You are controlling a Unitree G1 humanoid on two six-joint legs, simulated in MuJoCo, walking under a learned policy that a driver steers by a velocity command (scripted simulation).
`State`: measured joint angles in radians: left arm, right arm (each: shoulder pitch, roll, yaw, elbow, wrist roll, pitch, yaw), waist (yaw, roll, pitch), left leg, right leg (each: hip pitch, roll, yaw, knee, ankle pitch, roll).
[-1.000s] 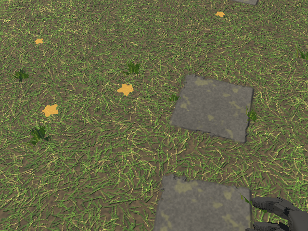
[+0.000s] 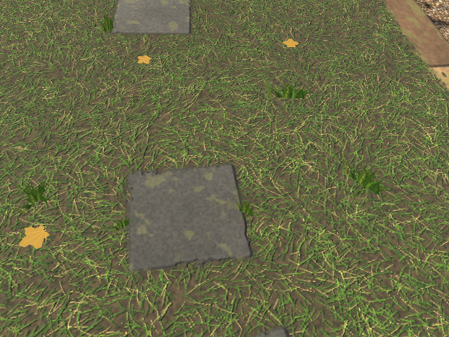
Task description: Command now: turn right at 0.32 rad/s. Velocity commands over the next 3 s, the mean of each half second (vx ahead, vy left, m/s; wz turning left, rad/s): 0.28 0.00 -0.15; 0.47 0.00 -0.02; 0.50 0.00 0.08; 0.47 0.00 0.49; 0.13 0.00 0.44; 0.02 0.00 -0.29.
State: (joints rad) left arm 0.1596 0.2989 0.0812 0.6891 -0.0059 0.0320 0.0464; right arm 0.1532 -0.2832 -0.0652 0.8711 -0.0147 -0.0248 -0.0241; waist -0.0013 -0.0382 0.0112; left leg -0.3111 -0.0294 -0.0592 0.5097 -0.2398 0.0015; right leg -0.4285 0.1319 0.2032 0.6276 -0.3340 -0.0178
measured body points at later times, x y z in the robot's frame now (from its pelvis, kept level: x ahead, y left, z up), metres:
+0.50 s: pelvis +0.09 -0.04 +0.01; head +0.10 -0.05 +0.46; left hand +0.22 +0.22 -0.09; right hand +0.14 -0.32 -0.12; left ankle +0.05 +0.10 -0.67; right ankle +0.05 -0.14 -0.73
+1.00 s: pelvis +0.35 +0.01 +0.00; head +0.38 +0.02 +0.45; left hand +0.45 +0.28 -0.12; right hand +0.46 -0.27 -0.11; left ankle +0.41 +0.09 -0.73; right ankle +0.28 -0.14 -0.65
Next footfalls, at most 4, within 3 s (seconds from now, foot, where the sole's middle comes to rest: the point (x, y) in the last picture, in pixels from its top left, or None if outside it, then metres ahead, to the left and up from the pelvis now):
0.38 right None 0.09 -0.14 -0.77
0.84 left None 0.45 0.09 -0.77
1.38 right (277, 254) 0.73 -0.17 -0.77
1.92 left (196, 187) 0.99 0.11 -0.77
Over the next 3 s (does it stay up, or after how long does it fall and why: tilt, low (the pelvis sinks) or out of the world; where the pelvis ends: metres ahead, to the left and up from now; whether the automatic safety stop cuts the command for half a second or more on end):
stays up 1.06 0.03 0.00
